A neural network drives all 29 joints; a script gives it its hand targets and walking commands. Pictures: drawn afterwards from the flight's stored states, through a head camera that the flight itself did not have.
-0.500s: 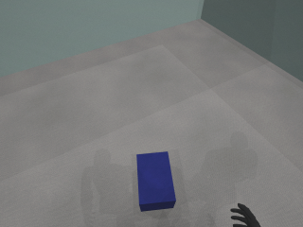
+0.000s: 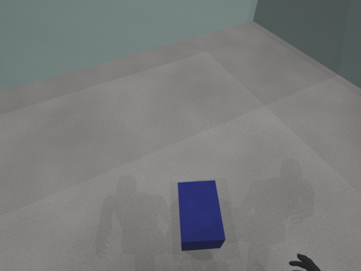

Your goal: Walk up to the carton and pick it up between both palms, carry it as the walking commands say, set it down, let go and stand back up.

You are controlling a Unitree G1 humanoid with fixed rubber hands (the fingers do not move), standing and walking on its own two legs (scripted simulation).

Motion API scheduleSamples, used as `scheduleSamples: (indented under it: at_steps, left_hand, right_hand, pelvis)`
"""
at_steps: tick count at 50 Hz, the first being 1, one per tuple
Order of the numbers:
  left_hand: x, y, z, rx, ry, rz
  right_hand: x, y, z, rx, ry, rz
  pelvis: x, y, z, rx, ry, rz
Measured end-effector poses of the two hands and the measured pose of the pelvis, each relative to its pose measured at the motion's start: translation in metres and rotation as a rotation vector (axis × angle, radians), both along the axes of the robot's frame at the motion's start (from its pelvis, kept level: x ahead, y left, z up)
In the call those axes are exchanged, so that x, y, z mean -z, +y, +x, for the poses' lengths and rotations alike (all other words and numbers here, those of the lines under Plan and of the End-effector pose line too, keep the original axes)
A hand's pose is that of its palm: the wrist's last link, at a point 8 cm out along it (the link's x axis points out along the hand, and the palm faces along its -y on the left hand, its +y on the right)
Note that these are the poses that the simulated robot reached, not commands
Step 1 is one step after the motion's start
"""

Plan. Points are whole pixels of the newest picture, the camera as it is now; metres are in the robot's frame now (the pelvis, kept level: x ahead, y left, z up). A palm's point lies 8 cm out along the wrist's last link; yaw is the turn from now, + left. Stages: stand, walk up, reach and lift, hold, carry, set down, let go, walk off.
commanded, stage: walk up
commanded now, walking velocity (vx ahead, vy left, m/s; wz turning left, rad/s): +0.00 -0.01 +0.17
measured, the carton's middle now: (198, 214) +0.45 -0.05 -0.67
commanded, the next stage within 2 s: stand in 0.86 s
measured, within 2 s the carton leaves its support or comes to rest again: neither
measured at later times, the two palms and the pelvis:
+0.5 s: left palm out of the picture +0.02 +0.23 -0.13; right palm out of the picture +0.05 -0.27 -0.13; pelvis +0.01 -0.01 +0.01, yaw +0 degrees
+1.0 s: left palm out of the picture +0.01 +0.16 -0.13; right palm out of the picture +0.07 -0.30 -0.13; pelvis +0.01 -0.06 +0.02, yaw +1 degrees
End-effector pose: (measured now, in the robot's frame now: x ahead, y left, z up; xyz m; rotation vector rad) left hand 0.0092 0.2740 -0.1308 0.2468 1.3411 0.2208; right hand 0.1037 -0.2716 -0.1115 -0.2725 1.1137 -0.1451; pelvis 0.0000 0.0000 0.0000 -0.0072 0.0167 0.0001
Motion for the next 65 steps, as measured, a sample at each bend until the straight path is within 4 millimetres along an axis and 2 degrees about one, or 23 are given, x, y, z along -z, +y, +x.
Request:
scheduleSamples:
  at_steps: [2,5,11,16,23,27,31,33,36,43,49,56,65]
  left_hand:
    - [0.006,0.002,0.009,-0.003,-0.012,-0.028]
    - [0.004,-0.005,0.019,0.004,-0.02,-0.076]
    - [-0.002,-0.017,0.026,0.016,-0.014,-0.09]
    - [-0.004,-0.026,0.023,0.002,-0.019,-0.057]
    - [-0.005,-0.039,0.012,-0.023,0.011,-0.055]
    - [0.001,-0.045,0.017,-0.025,0.005,-0.064]
    - [-0.002,-0.057,0.024,-0.011,-0.017,-0.054]
    - [-0.003,-0.064,0.023,-0.008,-0.03,-0.038]
    - [-0.01,-0.078,0.014,-0.008,-0.022,-0.027]
    - [-0.022,-0.103,0.01,-0.04,-0.031,-0.033]
    - [-0.007,-0.109,0.0,-0.059,0.012,-0.081]
    - [-0.001,-0.114,-0.01,-0.069,0.038,-0.13]
    - [-0.002,-0.109,-0.026,-0.073,0.084,-0.129]
  right_hand:
    - [-0.002,0.014,-0.013,0.007,0.033,-0.003]
    - [-0.009,0.03,-0.027,0.027,0.065,0.008]
    - [-0.004,0.041,-0.031,0.076,0.056,0.036]
    - [0.01,0.024,-0.038,0.11,0.082,0.043]
    - [0.014,0.007,-0.05,0.128,0.135,0.029]
    - [0.014,-0.009,-0.07,0.156,0.172,-0.011]
    - [0.018,-0.032,-0.087,0.162,0.217,-0.023]
    - [0.024,-0.044,-0.084,0.151,0.218,-0.011]
    - [0.022,-0.051,-0.07,0.13,0.208,0.011]
    - [0.018,-0.043,-0.042,0.085,0.17,0.073]
    - [0.016,-0.028,-0.031,0.069,0.13,0.074]
    - [0.01,-0.013,-0.056,0.074,0.184,0.076]
    - [0.013,0.002,-0.097,0.113,0.274,0.093]
  pelvis:
    - [-0.002,0.004,-0.001,-0.002,0.0,0.004]
    - [-0.013,0.008,-0.002,0.002,-0.01,-0.002]
    - [-0.016,0.01,0.003,0.024,-0.012,0.007]
    - [-0.01,-0.001,0.003,0.027,-0.014,0.008]
    - [-0.011,-0.011,0.008,0.003,-0.021,0.003]
    - [-0.007,-0.019,0.007,0.01,-0.018,0.011]
    - [-0.005,-0.038,0.006,0.008,-0.014,0.006]
    - [-0.001,-0.049,0.006,0.01,-0.013,0.013]
    - [-0.007,-0.059,0.007,0.006,-0.015,0.011]
    - [-0.019,-0.066,0.01,-0.003,-0.009,0.03]
    - [-0.015,-0.063,0.011,-0.014,-0.015,-0.007]
    - [-0.02,-0.059,0.011,-0.01,-0.035,0.005]
    - [-0.021,-0.051,0.008,-0.012,-0.037,0.004]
